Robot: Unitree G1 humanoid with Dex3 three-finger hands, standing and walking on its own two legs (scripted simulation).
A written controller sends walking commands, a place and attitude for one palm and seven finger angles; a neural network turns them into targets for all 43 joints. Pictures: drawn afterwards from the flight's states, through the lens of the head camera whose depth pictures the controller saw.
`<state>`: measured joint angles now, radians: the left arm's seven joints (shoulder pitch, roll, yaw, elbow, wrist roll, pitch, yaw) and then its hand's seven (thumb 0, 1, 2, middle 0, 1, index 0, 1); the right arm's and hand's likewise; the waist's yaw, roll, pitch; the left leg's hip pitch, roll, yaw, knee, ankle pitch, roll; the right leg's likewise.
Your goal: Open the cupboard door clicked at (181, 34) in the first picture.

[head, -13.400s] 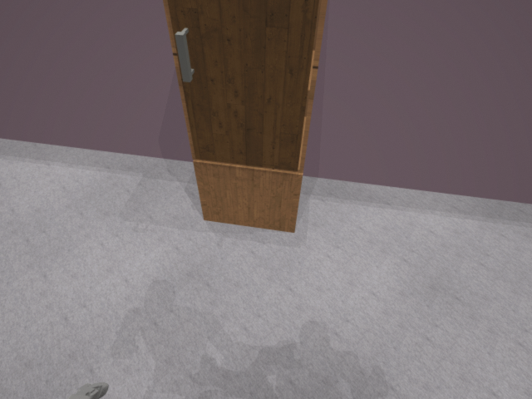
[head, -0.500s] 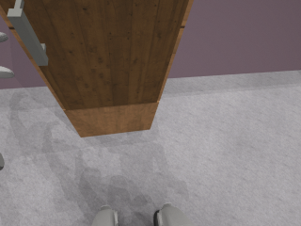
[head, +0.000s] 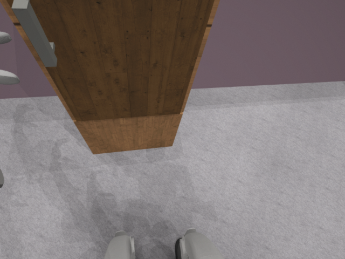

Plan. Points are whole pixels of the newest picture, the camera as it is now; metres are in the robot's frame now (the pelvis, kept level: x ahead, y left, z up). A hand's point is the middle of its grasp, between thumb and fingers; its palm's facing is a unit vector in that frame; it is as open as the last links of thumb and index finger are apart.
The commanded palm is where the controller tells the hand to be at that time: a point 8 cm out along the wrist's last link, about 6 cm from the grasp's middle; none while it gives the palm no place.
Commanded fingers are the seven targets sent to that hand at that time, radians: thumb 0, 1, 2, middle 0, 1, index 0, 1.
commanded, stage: move the hooked fingers beside the handle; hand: left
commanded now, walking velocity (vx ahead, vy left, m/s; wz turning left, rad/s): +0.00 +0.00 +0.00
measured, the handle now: (39, 30) +0.58 +0.24 +0.13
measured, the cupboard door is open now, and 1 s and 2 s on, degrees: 0 0 0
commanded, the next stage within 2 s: slide the fingers in behind the handle in 0.76 s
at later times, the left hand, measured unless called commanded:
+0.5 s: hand out of the picture +0.53 +0.32 +0.12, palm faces +0.04 -1.00 +0.00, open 14.0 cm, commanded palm +0.51 +0.34 +0.12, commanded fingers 0.00 -0.50 0.30 -0.30 -1.20 -0.30 -1.20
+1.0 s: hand out of the picture +0.51 +0.30 +0.13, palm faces +0.06 -1.00 -0.03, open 14.0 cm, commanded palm +0.49 +0.33 +0.12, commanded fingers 0.00 -0.50 0.30 -0.30 -1.20 -0.30 -1.20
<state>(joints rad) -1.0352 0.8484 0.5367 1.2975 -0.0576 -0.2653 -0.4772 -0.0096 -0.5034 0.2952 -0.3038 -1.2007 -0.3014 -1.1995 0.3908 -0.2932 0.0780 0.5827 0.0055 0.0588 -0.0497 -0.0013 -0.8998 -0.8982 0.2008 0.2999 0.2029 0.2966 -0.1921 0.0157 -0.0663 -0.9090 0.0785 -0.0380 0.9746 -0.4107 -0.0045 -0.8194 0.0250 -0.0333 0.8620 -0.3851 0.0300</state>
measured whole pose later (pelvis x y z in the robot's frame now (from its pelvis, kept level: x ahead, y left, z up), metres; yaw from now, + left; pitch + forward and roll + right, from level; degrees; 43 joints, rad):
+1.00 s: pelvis +0.01 +0.00 +0.00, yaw +0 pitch +19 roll -5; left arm -0.96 0.79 0.52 1.21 -0.09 -0.27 -0.48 -0.01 -0.50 0.30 -0.30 -1.20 -0.30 -1.20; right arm 0.41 -0.29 0.06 0.59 0.00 0.08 -0.03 0.00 -0.90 -0.90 0.20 0.30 0.20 0.30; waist -0.17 0.02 -0.09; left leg -0.89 0.07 -0.04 0.97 -0.43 0.00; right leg -0.79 0.02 -0.03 0.85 -0.40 0.03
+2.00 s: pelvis +0.01 +0.01 +0.01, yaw +0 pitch +18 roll -4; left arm -0.96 0.58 0.42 1.17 -0.07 -0.26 -0.28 -0.01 -0.50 0.30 -0.30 -1.20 -0.30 -1.20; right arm 0.42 -0.26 0.04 0.62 -0.02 0.04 -0.01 0.00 -0.90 -0.90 0.20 0.30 0.20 0.30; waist -0.18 0.04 -0.10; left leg -0.85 0.06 -0.02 0.94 -0.42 0.00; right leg -0.76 0.01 -0.02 0.84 -0.40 0.04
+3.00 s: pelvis +0.01 +0.00 +0.00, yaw +0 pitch +19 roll -4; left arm -0.98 0.61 0.44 1.19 -0.06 -0.29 -0.27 0.00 0.26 0.62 -0.36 -1.28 -0.36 -1.28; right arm 0.43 -0.26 0.05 0.62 -0.02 0.03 -0.01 0.00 -0.90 -0.90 0.20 0.30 0.20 0.30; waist -0.19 0.04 -0.10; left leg -0.86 0.07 -0.02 0.94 -0.42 0.00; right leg -0.79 0.02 -0.01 0.85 -0.39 0.03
